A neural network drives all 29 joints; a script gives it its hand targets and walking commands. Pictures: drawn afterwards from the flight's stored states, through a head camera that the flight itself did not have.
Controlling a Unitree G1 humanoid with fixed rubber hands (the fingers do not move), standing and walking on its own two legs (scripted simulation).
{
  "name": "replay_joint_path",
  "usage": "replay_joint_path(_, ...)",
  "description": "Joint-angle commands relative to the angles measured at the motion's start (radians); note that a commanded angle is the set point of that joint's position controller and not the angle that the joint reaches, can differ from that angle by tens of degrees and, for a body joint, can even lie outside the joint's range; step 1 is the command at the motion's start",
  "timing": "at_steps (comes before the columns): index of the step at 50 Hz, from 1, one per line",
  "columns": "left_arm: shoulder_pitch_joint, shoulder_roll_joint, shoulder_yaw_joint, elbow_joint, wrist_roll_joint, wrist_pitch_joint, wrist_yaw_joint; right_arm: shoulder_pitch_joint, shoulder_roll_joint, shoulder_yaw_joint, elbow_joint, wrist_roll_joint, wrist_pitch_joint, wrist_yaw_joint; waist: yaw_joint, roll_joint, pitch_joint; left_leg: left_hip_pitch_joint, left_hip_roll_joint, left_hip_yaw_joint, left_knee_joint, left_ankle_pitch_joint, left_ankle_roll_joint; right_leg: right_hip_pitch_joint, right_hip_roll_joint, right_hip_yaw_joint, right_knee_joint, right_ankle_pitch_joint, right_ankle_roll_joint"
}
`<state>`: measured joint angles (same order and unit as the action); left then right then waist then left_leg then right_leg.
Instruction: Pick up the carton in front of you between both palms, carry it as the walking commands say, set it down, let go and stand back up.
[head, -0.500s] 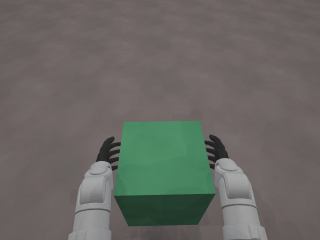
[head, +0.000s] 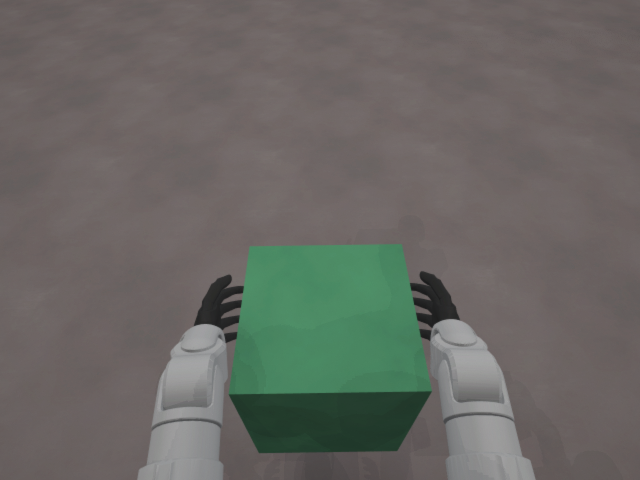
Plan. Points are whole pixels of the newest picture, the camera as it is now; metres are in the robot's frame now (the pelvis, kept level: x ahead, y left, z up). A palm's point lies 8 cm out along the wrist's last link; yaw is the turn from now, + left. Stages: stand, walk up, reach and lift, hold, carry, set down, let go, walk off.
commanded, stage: set down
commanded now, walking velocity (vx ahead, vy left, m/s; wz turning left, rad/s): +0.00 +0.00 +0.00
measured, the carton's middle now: (326, 353) +0.29 +0.00 -0.05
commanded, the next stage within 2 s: none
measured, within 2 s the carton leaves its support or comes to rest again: neither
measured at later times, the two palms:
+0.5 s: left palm (214, 341) +0.31 +0.17 -0.05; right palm (408, 323) +0.34 -0.13 -0.06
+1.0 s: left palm (244, 354) +0.38 +0.16 -0.24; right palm (393, 347) +0.39 -0.14 -0.24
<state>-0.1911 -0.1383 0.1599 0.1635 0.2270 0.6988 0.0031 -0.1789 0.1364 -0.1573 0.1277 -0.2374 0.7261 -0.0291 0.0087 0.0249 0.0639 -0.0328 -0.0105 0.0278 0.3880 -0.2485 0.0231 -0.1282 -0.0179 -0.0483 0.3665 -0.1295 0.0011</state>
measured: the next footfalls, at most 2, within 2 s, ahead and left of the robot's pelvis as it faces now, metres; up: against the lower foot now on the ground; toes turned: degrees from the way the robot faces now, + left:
none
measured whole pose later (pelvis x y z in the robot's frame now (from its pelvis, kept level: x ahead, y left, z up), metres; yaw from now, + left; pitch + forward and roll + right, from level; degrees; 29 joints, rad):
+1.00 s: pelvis -0.05 -0.01 -0.17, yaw +5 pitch +40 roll +1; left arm -0.81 -0.08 0.46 0.62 0.23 0.26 0.00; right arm -0.78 0.10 -0.48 0.55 -0.26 0.28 -0.03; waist -0.02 0.03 -0.17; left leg -1.55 -0.07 -0.02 1.37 -0.51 0.01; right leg -1.62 0.02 0.02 1.32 -0.39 0.00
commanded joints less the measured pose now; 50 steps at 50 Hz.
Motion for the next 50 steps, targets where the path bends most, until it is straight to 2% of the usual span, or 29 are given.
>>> replay_joint_path(1,-0.441,-0.841,-0.497,-0.055,-0.204,-0.037,-0.194,-0.423,0.847,0.511,-0.065,0.209,-0.044,0.204,-0.018,-0.013,-0.258,-0.119,-0.045,-0.148,-0.070,0.241,0.003,0.257,0.098,0.127,0.020,0.179,-0.023)
replay_joint_path(4,-0.581,-0.826,-0.430,0.037,-0.174,-0.053,-0.208,-0.541,0.843,0.429,0.034,0.167,-0.054,0.205,-0.032,-0.005,-0.170,-0.222,-0.033,-0.144,-0.079,0.013,0.017,0.242,0.091,0.116,0.034,0.016,-0.032)
replay_joint_path(7,-0.748,-0.842,-0.330,0.195,-0.120,-0.096,-0.226,-0.721,0.861,0.334,0.176,0.131,-0.083,0.225,-0.037,0.014,-0.127,-0.319,-0.022,-0.144,-0.069,-0.208,0.041,0.231,0.089,0.108,0.073,-0.143,-0.027)
replay_joint_path(10,-0.907,-0.846,-0.176,0.368,-0.040,-0.153,-0.241,-0.901,0.888,0.219,0.331,0.081,-0.125,0.247,-0.019,0.010,-0.119,-0.361,-0.028,-0.140,-0.017,-0.295,0.051,0.174,0.088,0.114,0.104,-0.255,-0.018)
replay_joint_path(12,-0.954,-0.814,-0.061,0.466,0.023,-0.186,-0.236,-0.965,0.881,0.139,0.415,0.042,-0.148,0.245,0.001,-0.004,-0.107,-0.374,-0.036,-0.131,0.023,-0.302,0.056,0.124,0.090,0.128,0.117,-0.314,-0.011)
replay_joint_path(15,-0.962,-0.703,0.108,0.544,0.121,-0.218,-0.214,-0.967,0.804,-0.016,0.520,-0.045,-0.179,0.219,0.025,-0.044,-0.106,-0.391,-0.057,-0.107,0.097,-0.252,0.051,0.038,0.087,0.147,0.126,-0.361,-0.011)
replay_joint_path(17,-0.954,-0.632,0.185,0.565,0.167,-0.237,-0.204,-0.948,0.727,-0.104,0.556,-0.099,-0.204,0.196,0.021,-0.051,-0.111,-0.436,-0.063,-0.097,0.141,-0.228,0.042,-0.022,0.089,0.148,0.152,-0.348,-0.011)
replay_joint_path(19,-0.954,-0.569,0.217,0.571,0.189,-0.267,-0.198,-0.934,0.650,-0.158,0.566,-0.137,-0.244,0.176,0.005,-0.052,-0.133,-0.510,-0.068,-0.091,0.189,-0.197,0.031,-0.089,0.092,0.136,0.199,-0.287,-0.010)
replay_joint_path(22,-0.958,-0.539,0.200,0.569,0.183,-0.334,-0.199,-0.924,0.601,-0.180,0.564,-0.152,-0.323,0.155,-0.020,-0.038,-0.195,-0.618,-0.085,-0.086,0.264,-0.151,0.021,-0.197,0.105,0.110,0.283,-0.192,-0.014)
replay_joint_path(25,-0.979,-0.584,0.120,0.554,0.133,-0.422,-0.206,-0.937,0.646,-0.127,0.544,-0.128,-0.416,0.147,-0.036,-0.025,-0.329,-0.718,-0.109,-0.080,0.346,-0.083,0.014,-0.258,0.113,0.112,0.370,-0.081,-0.018)
replay_joint_path(28,-1.009,-0.659,0.001,0.537,0.065,-0.510,-0.216,-0.972,0.727,0.000,0.528,-0.072,-0.509,0.145,-0.034,-0.017,-0.521,-0.818,-0.123,-0.073,0.439,-0.002,0.000,-0.280,0.118,0.121,0.475,0.043,-0.011)
replay_joint_path(31,-1.054,-0.751,-0.156,0.497,-0.010,-0.567,-0.228,-1.047,0.829,0.176,0.468,0.005,-0.573,0.155,-0.014,-0.016,-0.803,-0.897,-0.132,-0.071,0.533,0.079,-0.020,-0.265,0.128,0.125,0.589,0.176,-0.003)
replay_joint_path(34,-1.094,-0.794,-0.305,0.403,-0.090,-0.579,-0.219,-1.121,0.869,0.336,0.353,0.085,-0.587,0.161,-0.004,-0.014,-1.140,-0.941,-0.147,-0.065,0.638,0.194,-0.036,-0.251,0.140,0.118,0.714,0.331,0.000)
replay_joint_path(36,-1.099,-0.817,-0.367,0.362,-0.128,-0.567,-0.207,-1.115,0.881,0.399,0.320,0.119,-0.572,0.163,-0.013,-0.020,-1.265,-0.982,-0.152,-0.066,0.689,0.228,-0.043,-0.290,0.146,0.111,0.772,0.383,0.001)
replay_joint_path(39,-1.078,-0.849,-0.382,0.371,-0.139,-0.523,-0.207,-1.067,0.895,0.409,0.351,0.129,-0.526,0.179,-0.025,-0.021,-1.237,-1.058,-0.154,-0.067,0.734,0.192,-0.047,-0.450,0.153,0.097,0.812,0.315,0.010)
replay_joint_path(44,-1.073,-0.883,-0.300,0.467,-0.107,-0.450,-0.224,-1.069,0.879,0.311,0.452,0.096,-0.461,0.225,-0.036,-0.008,-1.047,-1.169,-0.152,-0.067,0.777,0.077,-0.044,-0.757,0.160,0.070,0.849,0.108,0.011)
replay_joint_path(50,-1.144,-0.856,-0.223,0.534,-0.087,-0.445,-0.209,-1.133,0.831,0.212,0.515,0.067,-0.457,0.240,-0.056,0.003,-1.016,-1.293,-0.161,-0.066,0.867,0.069,-0.045,-0.955,0.161,0.056,0.942,0.072,0.006)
